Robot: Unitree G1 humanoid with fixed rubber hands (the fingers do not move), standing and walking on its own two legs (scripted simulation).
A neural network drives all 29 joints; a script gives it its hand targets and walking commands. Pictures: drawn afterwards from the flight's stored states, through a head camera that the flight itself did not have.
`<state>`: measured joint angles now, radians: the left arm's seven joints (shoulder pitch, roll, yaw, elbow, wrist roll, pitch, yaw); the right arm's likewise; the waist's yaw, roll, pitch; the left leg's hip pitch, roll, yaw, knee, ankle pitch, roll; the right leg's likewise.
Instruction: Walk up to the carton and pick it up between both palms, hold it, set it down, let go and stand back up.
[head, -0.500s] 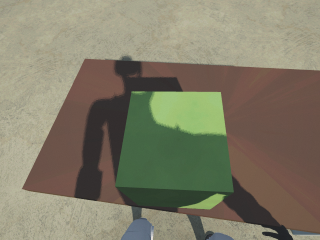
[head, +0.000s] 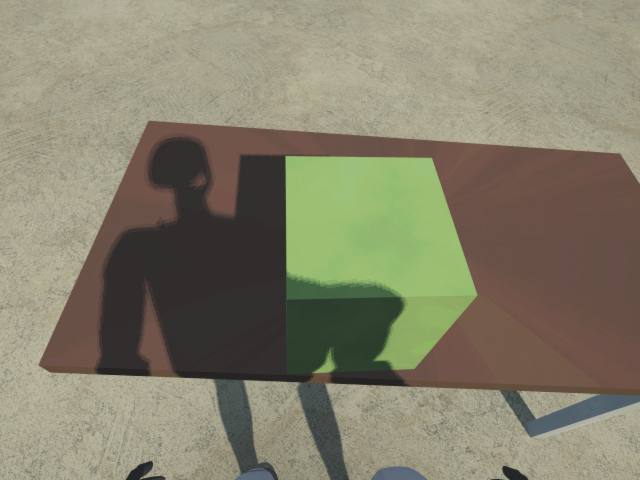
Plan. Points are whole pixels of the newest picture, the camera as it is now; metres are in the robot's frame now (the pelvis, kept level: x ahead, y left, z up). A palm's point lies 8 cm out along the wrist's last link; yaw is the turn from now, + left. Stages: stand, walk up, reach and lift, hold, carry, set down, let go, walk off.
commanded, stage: walk up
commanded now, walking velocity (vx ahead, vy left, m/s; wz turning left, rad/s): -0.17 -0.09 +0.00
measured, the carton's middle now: (355, 271) +0.39 -0.03 -0.02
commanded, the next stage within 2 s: none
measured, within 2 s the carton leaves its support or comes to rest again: neither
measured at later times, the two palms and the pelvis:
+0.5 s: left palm out of the picture -0.08 +0.15 -0.14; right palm out of the picture -0.09 -0.30 -0.15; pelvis -0.08 -0.06 +0.00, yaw +3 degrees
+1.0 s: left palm out of the picture +0.09 +0.19 -0.17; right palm out of the picture -0.11 -0.22 -0.14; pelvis +0.02 -0.04 -0.02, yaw +0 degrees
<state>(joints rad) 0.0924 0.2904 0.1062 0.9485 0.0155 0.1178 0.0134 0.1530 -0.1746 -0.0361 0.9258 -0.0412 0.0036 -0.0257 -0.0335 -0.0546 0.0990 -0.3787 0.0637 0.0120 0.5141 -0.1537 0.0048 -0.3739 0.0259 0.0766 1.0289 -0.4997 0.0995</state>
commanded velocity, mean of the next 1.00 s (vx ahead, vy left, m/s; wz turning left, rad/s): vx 0.10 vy -0.01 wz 0.02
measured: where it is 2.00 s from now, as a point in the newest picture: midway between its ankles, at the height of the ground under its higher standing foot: outside the picture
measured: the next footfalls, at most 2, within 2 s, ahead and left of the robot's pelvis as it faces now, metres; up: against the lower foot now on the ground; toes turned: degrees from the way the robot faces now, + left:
right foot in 0.14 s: -0.05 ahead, -0.17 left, +0.00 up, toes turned +1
left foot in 0.58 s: -0.12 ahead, +0.03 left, +0.00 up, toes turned +7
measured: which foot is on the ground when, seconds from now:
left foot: down 0.00-0.18, up 0.20-0.56, down 0.58-1.00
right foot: up 0.00-0.12, down 0.14-0.62, up 0.64-1.00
